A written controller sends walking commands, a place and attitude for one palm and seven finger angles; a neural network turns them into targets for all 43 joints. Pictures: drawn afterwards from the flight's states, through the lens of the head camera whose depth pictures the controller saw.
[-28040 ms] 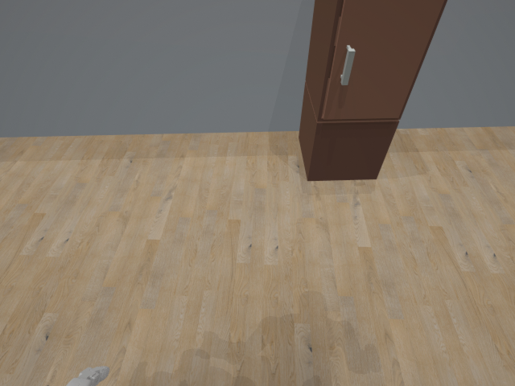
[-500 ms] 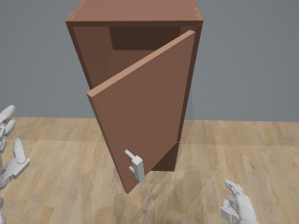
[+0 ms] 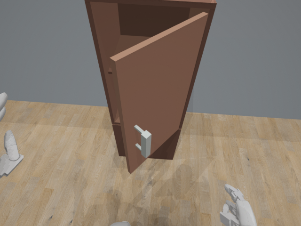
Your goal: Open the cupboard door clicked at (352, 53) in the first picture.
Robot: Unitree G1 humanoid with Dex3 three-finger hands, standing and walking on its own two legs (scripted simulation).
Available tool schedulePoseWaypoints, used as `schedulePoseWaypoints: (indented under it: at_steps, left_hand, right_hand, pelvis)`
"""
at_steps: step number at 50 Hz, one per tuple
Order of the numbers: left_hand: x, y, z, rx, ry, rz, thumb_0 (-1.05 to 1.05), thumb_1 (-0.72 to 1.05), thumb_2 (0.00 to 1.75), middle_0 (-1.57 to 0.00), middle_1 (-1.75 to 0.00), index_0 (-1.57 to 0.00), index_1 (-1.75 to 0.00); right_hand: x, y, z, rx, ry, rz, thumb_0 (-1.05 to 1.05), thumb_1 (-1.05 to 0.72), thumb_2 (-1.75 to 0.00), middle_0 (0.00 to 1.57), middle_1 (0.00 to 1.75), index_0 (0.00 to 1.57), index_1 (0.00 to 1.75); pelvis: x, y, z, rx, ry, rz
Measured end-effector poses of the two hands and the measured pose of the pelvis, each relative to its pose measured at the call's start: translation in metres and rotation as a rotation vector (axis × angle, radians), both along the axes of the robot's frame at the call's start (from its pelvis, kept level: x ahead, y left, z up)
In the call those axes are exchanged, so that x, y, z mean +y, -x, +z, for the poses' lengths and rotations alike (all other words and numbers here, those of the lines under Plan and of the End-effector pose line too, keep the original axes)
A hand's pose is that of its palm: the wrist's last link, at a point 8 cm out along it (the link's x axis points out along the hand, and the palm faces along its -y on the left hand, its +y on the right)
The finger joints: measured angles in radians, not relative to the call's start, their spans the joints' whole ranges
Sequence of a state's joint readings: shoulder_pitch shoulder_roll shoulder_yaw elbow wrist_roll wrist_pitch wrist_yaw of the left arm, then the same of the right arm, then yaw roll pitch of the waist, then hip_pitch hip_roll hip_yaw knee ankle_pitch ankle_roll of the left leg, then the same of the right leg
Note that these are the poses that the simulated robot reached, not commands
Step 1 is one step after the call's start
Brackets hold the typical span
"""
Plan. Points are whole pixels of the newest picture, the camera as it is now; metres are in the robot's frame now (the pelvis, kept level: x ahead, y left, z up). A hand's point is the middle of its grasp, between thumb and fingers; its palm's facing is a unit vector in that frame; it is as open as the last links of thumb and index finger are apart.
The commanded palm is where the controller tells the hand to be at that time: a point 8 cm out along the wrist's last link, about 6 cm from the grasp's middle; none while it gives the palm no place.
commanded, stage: step back with the hand held close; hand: left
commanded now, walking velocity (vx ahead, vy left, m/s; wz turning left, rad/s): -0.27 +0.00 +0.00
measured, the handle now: (141, 141) +0.39 +0.06 -0.07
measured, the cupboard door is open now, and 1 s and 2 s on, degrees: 50 50 50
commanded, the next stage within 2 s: stop stepping back and stand still in 0.58 s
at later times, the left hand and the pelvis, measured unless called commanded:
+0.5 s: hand out of the picture +0.10 +0.25 +0.17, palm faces +0.48 -0.70 -0.53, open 7.4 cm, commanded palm +0.04 +0.29 +0.19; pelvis -0.08 -0.02 -0.01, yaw +5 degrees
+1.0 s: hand out of the picture +0.01 +0.20 +0.17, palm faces +0.36 -0.78 -0.51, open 7.4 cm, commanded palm -0.04 +0.25 +0.19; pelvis -0.19 -0.05 +0.01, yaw -2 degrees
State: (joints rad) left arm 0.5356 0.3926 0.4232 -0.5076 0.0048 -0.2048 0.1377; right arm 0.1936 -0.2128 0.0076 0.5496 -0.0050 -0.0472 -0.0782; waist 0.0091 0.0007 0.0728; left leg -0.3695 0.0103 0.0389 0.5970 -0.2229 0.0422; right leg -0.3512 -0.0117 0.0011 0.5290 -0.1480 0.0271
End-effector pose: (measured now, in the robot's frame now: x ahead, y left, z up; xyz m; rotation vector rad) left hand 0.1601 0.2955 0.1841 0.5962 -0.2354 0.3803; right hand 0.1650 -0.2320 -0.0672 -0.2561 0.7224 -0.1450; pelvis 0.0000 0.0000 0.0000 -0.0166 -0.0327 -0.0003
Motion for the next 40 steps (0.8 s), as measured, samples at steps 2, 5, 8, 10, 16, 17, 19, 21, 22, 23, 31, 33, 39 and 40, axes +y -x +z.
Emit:
schedulePoseWaypoints:
  at_steps: [2,5,8,10,16,17,19,21,22,23,31,33,39,40]
  left_hand:
    - [-0.002,0.009,0.002,-0.025,-0.005,0.006,0.02,0.88,0.90,-0.21,-0.31,-0.21,-0.30]
    - [-0.004,0.020,0.008,-0.063,-0.014,0.006,0.02,0.88,0.90,-0.21,-0.31,-0.21,-0.31]
    - [-0.005,0.029,0.013,-0.089,-0.026,-0.006,0.02,0.88,0.90,-0.21,-0.31,-0.21,-0.30]
    - [-0.005,0.033,0.014,-0.096,-0.032,-0.017,0.02,0.88,0.90,-0.21,-0.31,-0.21,-0.30]
    - [0.000,0.044,0.012,-0.081,-0.066,-0.027,0.01,0.88,0.90,-0.21,-0.31,-0.21,-0.31]
    - [0.000,0.048,0.013,-0.084,-0.078,-0.025,0.01,0.88,0.90,-0.21,-0.31,-0.21,-0.31]
    - [-0.001,0.061,0.017,-0.102,-0.109,-0.016,0.02,0.88,0.90,-0.21,-0.31,-0.22,-0.31]
    - [-0.002,0.076,0.018,-0.112,-0.133,0.006,0.02,0.88,0.90,-0.21,-0.31,-0.22,-0.31]
    - [-0.004,0.084,0.017,-0.108,-0.135,0.020,0.02,0.88,0.90,-0.21,-0.31,-0.21,-0.31]
    - [-0.005,0.091,0.014,-0.096,-0.121,0.031,0.01,0.88,0.90,-0.21,-0.31,-0.21,-0.31]
    - [-0.010,0.117,0.012,-0.012,-0.010,0.043,0.01,0.88,0.90,-0.21,-0.31,-0.22,-0.31]
    - [-0.006,0.117,0.012,-0.022,-0.012,0.021,0.01,0.88,0.90,-0.21,-0.31,-0.21,-0.31]
    - [-0.009,0.128,0.011,0.008,-0.025,-0.048,0.02,0.88,0.90,-0.21,-0.31,-0.21,-0.30]
    - [-0.013,0.134,0.013,0.021,-0.022,-0.057,0.02,0.88,0.90,-0.21,-0.31,-0.21,-0.30]
  right_hand:
    - [0.000,0.006,-0.003,0.008,0.003,0.015,0.02,-0.90,-0.90,0.20,0.30,0.20,0.30]
    - [-0.001,0.016,-0.006,0.019,0.010,0.031,0.02,-0.90,-0.90,0.20,0.30,0.20,0.30]
    - [-0.004,0.025,-0.008,0.025,0.015,0.029,0.02,-0.90,-0.90,0.20,0.30,0.20,0.30]
    - [-0.005,0.031,-0.009,0.027,0.018,0.020,0.02,-0.90,-0.90,0.20,0.30,0.20,0.30]
    - [-0.008,0.053,-0.012,0.028,0.026,-0.003,0.02,-0.90,-0.90,0.20,0.30,0.20,0.30]
    - [-0.007,0.055,-0.013,0.029,0.025,0.003,0.02,-0.90,-0.90,0.20,0.30,0.20,0.30]
    - [-0.007,0.059,-0.016,0.033,0.020,0.022,0.02,-0.90,-0.90,0.20,0.30,0.20,0.30]
    - [-0.007,0.060,-0.019,0.033,0.009,0.045,0.02,-0.90,-0.90,0.20,0.30,0.20,0.30]
    - [-0.008,0.059,-0.021,0.028,0.003,0.060,0.02,-0.90,-0.90,0.20,0.30,0.20,0.30]
    - [-0.008,0.059,-0.022,0.029,-0.001,0.074,0.02,-0.90,-0.90,0.20,0.30,0.20,0.30]
    - [-0.001,0.067,0.004,0.047,0.007,0.096,0.02,-0.90,-0.90,0.20,0.30,0.20,0.30]
    - [0.001,0.066,0.009,0.001,0.024,0.091,0.02,-0.90,-0.90,0.20,0.30,0.20,0.30]
    - [0.009,0.092,0.023,-0.078,-0.024,0.081,0.02,-0.90,-0.90,0.20,0.30,0.20,0.30]
    - [0.009,0.101,0.026,-0.089,-0.037,0.079,0.02,-0.90,-0.90,0.20,0.30,0.20,0.30]
  pelvis:
    - [-0.002,0.006,-0.001,0.001,0.001,0.015]
    - [-0.004,0.015,-0.003,0.005,0.001,0.026]
    - [-0.004,0.023,-0.004,0.009,-0.001,0.024]
    - [-0.003,0.029,-0.005,0.010,0.000,0.022]
    - [-0.003,0.049,-0.007,0.007,0.020,0.051]
    - [-0.005,0.052,-0.008,0.006,0.028,0.069]
    - [-0.010,0.055,-0.011,0.015,0.034,0.099]
    - [-0.017,0.060,-0.014,0.036,0.024,0.103]
    - [-0.020,0.063,-0.016,0.049,0.019,0.099]
    - [-0.022,0.068,-0.016,0.051,0.025,0.094]
    - [-0.019,0.094,0.011,0.083,-0.036,0.062]
    - [-0.014,0.103,0.009,0.095,-0.012,0.062]
    - [-0.018,0.145,0.012,0.067,-0.016,0.026]
    - [-0.019,0.149,0.013,0.062,-0.011,0.015]
